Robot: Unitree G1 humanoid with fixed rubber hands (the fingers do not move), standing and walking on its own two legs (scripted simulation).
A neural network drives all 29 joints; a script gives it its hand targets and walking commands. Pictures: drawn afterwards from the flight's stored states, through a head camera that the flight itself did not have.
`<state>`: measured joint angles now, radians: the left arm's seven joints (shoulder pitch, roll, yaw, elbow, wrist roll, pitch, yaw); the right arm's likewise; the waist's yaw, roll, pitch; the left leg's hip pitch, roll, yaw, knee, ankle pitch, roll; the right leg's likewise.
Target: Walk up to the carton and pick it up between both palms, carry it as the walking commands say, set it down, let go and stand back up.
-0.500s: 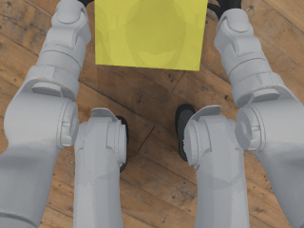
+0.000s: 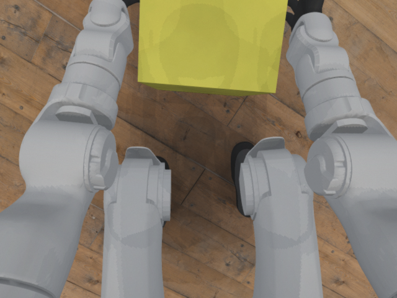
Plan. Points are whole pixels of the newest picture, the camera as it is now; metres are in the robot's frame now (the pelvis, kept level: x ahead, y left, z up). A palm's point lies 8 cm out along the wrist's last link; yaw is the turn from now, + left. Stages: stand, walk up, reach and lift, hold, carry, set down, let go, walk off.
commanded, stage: reach and lift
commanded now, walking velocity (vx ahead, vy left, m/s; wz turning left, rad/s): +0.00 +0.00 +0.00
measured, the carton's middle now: (206, 33) +0.51 -0.03 -0.24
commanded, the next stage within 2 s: none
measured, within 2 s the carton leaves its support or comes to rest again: leaves its support in 0.28 s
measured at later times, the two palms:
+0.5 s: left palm out of the picture +0.55 +0.11 -0.13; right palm (311, 10) +0.51 -0.18 -0.14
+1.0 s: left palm out of the picture +0.55 +0.10 -0.07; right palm out of the picture +0.51 -0.19 -0.08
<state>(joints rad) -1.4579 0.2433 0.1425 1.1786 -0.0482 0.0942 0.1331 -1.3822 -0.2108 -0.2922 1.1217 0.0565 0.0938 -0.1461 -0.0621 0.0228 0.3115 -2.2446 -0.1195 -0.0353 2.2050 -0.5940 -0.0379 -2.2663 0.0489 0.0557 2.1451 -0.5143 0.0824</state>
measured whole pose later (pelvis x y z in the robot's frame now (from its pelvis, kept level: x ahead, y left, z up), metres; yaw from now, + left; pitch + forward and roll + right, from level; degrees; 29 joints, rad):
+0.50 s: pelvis +0.00 +0.00 +0.00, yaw +0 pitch +37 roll -1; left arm -1.35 0.18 0.22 0.98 0.02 0.17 0.14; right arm -1.26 -0.14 -0.37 0.91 0.04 0.16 -0.17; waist -0.05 0.01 0.23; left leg -2.25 -0.13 -0.05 2.20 -0.60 -0.06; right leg -2.27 0.09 0.06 2.15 -0.53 0.10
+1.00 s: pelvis +0.00 -0.01 +0.05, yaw +0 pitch +41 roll +0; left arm -1.29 0.12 0.35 0.84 0.11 0.24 0.08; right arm -1.17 -0.05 -0.46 0.69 -0.07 0.28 -0.14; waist -0.04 0.02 0.13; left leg -2.16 -0.13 -0.07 2.04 -0.59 -0.08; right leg -2.20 0.12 0.07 2.00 -0.51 0.08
